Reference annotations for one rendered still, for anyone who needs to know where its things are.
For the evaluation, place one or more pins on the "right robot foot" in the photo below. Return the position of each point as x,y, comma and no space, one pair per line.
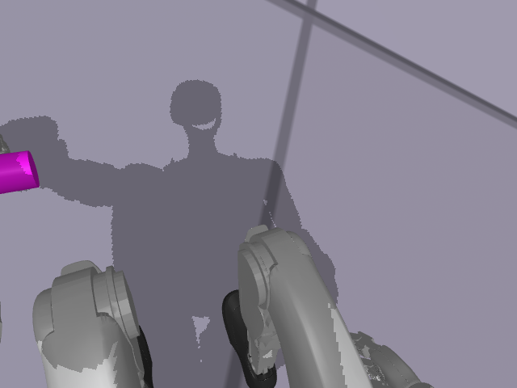
237,333

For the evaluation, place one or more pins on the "left robot foot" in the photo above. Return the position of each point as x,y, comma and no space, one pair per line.
146,359

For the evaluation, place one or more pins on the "right robot hand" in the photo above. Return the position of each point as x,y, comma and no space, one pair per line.
386,368

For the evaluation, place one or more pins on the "bottle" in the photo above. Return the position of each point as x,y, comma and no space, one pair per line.
17,172

